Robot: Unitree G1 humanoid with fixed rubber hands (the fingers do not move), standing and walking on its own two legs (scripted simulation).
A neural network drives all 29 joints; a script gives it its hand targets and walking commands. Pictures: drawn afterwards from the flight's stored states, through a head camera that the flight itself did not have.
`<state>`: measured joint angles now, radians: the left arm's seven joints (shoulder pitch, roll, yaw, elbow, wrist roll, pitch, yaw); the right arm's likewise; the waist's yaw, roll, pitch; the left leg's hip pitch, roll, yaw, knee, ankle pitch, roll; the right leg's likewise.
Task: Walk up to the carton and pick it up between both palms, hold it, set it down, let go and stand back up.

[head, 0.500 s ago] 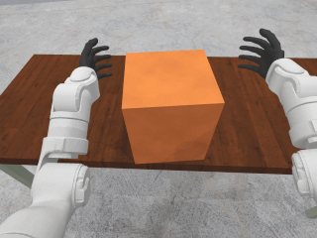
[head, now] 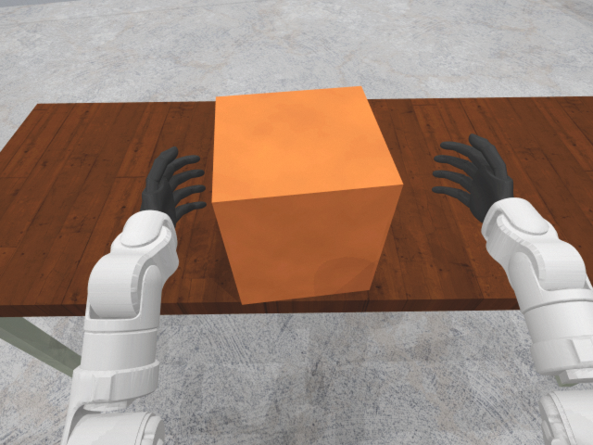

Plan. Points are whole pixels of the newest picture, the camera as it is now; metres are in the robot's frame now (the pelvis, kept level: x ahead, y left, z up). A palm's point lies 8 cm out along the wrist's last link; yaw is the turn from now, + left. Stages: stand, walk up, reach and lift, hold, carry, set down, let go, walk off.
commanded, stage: set down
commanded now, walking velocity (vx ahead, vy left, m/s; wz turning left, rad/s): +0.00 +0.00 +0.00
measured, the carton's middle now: (298, 201) +0.44 +0.03 +0.06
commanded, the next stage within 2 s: none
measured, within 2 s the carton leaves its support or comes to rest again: neither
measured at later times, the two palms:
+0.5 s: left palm (163, 282) +0.28 +0.19 +0.09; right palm (494, 276) +0.30 -0.21 +0.08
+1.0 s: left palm (166, 350) +0.22 +0.19 +0.02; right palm (503, 358) +0.22 -0.22 +0.03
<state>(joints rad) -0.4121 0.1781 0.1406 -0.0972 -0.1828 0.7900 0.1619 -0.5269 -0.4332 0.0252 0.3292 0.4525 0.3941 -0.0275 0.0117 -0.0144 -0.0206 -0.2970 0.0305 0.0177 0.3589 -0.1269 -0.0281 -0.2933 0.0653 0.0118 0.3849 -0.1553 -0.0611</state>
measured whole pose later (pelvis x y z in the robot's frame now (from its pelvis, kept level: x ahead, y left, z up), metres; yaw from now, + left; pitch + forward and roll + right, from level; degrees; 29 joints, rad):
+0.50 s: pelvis +0.00 -0.01 +0.00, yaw +0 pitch -1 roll +1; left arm -0.03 0.13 0.07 -0.24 -0.14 0.61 0.15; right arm -0.08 -0.32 0.00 0.04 0.37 0.28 -0.05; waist 0.02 -0.03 0.04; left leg -0.16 0.03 0.02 0.31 -0.12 -0.03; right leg -0.18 0.06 0.02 0.38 -0.18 -0.07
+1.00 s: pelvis +0.03 -0.01 +0.00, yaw +0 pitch -3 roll +1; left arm 0.32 0.12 -0.03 -0.06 -0.09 0.15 0.17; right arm 0.35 -0.25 -0.01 0.01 0.26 0.01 0.04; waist 0.03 -0.04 0.05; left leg -0.09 0.02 0.02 0.28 -0.15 -0.04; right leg -0.11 0.06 0.02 0.36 -0.20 -0.07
